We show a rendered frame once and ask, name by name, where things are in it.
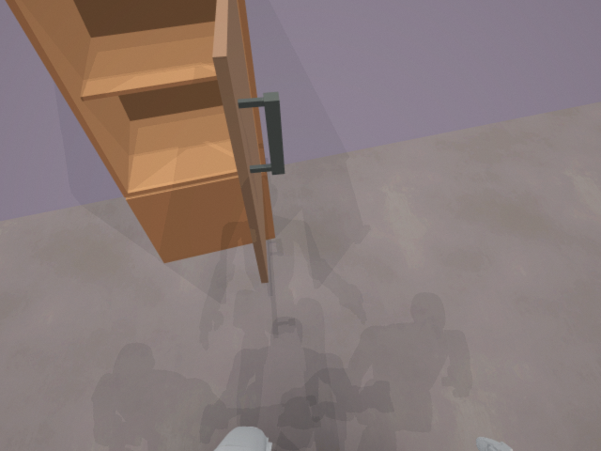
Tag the handle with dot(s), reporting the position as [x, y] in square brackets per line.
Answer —
[274, 128]

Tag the left robot thigh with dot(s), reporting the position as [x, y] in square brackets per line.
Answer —
[245, 439]

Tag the cupboard door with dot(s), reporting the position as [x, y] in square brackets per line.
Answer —
[230, 66]

